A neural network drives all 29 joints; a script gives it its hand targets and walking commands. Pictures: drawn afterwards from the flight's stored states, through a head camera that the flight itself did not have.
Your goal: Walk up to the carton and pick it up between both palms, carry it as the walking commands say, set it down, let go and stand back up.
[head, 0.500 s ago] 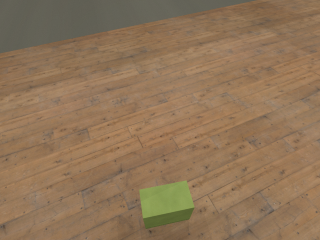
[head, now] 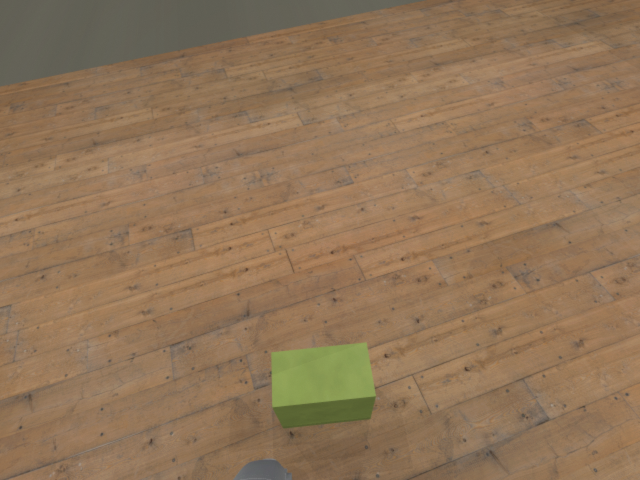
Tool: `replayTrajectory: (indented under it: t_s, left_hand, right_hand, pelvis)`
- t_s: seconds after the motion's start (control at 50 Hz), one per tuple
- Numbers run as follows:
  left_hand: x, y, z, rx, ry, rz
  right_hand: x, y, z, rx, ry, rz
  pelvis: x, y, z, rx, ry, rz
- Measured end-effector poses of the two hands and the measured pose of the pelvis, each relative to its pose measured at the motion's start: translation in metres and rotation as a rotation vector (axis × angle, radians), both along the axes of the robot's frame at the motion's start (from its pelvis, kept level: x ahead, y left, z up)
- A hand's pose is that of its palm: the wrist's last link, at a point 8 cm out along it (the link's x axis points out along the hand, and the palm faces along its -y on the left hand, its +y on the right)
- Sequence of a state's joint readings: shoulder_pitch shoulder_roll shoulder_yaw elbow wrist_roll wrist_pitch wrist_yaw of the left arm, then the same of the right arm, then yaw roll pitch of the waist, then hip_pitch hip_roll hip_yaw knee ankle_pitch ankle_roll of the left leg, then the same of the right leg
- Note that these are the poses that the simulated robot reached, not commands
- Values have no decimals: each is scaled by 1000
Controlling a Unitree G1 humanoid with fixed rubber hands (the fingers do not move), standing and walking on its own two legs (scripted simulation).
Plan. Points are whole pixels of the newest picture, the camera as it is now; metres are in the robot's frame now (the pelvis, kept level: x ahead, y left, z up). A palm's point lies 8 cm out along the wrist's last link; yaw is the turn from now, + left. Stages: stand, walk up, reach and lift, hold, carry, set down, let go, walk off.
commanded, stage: walk up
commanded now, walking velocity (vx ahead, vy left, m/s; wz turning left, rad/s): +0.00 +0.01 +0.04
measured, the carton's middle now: (323, 387) +0.42 +0.03 -0.66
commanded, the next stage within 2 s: stand in 1.68 s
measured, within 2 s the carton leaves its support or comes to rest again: neither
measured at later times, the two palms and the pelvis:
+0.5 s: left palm out of the picture -0.03 +0.27 -0.14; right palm out of the picture +0.02 -0.22 -0.14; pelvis -0.03 +0.02 +0.00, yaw +3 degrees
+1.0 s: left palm out of the picture -0.05 +0.24 -0.14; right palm out of the picture -0.01 -0.19 -0.14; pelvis -0.03 +0.03 +0.01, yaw +3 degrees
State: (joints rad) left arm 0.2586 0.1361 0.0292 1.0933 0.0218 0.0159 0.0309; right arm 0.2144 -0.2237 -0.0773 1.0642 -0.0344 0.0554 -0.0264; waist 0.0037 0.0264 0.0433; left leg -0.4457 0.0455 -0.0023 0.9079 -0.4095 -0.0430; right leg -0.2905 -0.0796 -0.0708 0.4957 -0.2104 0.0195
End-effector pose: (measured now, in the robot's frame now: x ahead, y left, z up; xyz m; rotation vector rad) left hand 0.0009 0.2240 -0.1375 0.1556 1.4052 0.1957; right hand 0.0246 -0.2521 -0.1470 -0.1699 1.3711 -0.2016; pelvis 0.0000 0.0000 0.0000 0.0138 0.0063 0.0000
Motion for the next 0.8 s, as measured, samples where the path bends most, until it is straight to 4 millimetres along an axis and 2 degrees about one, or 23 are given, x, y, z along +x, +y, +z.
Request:
replayTrajectory:
  t_s: [0.08,0.16,0.24,0.32,0.4,0.48,0.58,0.68,0.8]
  left_hand:
    - [-1,-13,-3,-24,-33,29]
    - [0,-14,-16,-55,-46,32]
    - [2,-12,-19,-70,-60,9]
    - [6,-7,-14,-45,-87,5]
    - [-5,12,-7,23,-100,35]
    - [-30,41,-2,61,-47,58]
    - [-42,68,-18,28,1,30]
    - [-29,62,-10,-20,-43,12]
    - [-24,38,-11,-39,-60,-10]
  right_hand:
    - [18,-9,8,-20,-46,38]
    - [30,-4,12,-40,-100,57]
    - [23,12,17,-23,-116,56]
    - [10,23,10,23,-88,58]
    - [2,26,0,44,-42,81]
    - [-1,32,6,31,-52,98]
    - [-25,46,8,-15,-67,66]
    - [-50,67,17,9,-6,54]
    - [-46,79,3,72,-8,33]
  pelvis:
    - [-3,-5,2,-6,9,11]
    - [-7,-4,-4,-34,8,15]
    - [-11,-4,-1,-14,-10,16]
    - [-14,-6,-2,-15,-19,28]
    - [-23,1,-4,-17,-23,59]
    - [-32,15,-2,1,-19,55]
    - [-37,34,-9,-23,-26,53]
    - [-35,38,3,-26,-26,49]
    - [-33,33,0,11,-20,31]
